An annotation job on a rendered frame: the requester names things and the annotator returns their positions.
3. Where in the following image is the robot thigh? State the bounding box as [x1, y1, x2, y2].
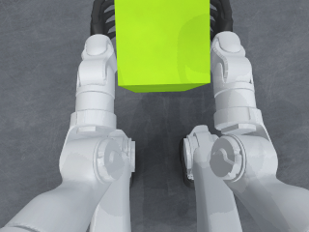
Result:
[89, 135, 135, 232]
[183, 131, 242, 232]

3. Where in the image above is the robot right forearm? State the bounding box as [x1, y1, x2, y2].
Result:
[210, 31, 273, 146]

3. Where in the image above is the robot right thigh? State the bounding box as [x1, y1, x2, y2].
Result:
[183, 131, 242, 232]

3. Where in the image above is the robot left forearm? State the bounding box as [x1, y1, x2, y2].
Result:
[59, 34, 118, 172]

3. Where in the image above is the robot left upper arm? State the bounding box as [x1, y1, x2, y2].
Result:
[0, 136, 125, 232]

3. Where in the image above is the robot right upper arm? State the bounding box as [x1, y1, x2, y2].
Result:
[210, 133, 309, 232]

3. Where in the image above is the robot left thigh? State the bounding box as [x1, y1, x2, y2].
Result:
[89, 135, 135, 232]

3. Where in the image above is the robot right hand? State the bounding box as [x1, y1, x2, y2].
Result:
[210, 0, 234, 42]

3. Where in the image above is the carton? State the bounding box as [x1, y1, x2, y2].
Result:
[114, 0, 211, 93]

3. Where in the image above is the robot left hand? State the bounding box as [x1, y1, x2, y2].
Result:
[90, 0, 116, 40]

